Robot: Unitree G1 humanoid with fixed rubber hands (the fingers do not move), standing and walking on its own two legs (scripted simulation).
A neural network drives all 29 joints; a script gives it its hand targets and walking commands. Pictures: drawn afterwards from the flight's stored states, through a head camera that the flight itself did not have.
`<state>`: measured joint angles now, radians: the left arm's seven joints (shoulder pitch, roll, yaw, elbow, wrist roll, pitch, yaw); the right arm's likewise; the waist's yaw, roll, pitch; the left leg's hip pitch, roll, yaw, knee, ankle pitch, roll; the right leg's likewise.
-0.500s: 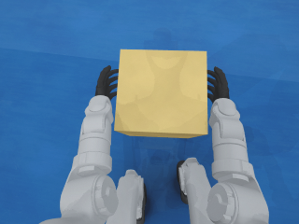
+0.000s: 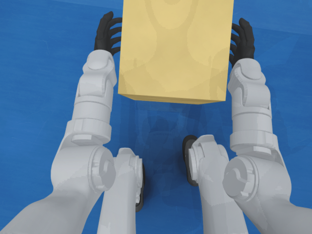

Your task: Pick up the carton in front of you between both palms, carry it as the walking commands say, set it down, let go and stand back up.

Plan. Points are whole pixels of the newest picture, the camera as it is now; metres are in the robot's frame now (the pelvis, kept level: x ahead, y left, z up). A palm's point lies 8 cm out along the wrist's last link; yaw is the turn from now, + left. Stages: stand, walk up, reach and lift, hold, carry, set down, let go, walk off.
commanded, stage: set down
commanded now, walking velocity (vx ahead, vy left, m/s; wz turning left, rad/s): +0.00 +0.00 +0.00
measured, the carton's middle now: (170, 61) +0.51 -0.07 -0.19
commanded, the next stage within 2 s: none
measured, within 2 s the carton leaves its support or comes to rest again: rests again in 1.56 s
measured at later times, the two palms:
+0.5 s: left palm (127, 56) +0.56 +0.05 -0.25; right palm (233, 58) +0.50 -0.25 -0.23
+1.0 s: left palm (126, 62) +0.55 +0.05 -0.28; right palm (229, 61) +0.50 -0.25 -0.25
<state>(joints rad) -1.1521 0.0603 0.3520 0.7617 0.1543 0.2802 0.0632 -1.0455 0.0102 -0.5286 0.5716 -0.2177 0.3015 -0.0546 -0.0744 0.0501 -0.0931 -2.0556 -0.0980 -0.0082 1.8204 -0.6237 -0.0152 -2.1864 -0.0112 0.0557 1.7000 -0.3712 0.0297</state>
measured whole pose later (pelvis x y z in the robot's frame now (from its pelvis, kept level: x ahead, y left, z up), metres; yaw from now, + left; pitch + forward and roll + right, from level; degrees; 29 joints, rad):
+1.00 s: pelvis -0.01 +0.01 -0.10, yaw -1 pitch +43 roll -2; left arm -1.46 0.22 0.15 1.02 0.07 0.23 0.10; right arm -1.40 -0.24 -0.52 0.98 -0.10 0.22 0.01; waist -0.15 0.00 0.24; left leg -2.26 -0.14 -0.02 2.20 -0.69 -0.01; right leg -2.38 -0.03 0.05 2.04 -0.42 0.05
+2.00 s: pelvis -0.02 +0.00 -0.10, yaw -2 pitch +39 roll -2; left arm -1.56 0.42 -0.05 1.03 -0.15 0.16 0.09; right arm -1.39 -0.32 -0.34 1.01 0.16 0.06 -0.10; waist -0.14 0.01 0.34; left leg -2.18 -0.12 -0.04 2.20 -0.69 -0.03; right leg -2.30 -0.02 0.02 2.03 -0.40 0.03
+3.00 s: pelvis +0.03 -0.01 +0.16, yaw -1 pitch +46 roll +2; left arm -1.18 0.30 0.25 0.93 0.08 0.20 -0.01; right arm -0.98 -0.17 -0.40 0.71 -0.06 0.18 -0.01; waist -0.12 0.04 -0.08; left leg -1.57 -0.07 -0.05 1.18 -0.43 -0.02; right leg -1.67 -0.01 0.03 1.08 -0.22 0.01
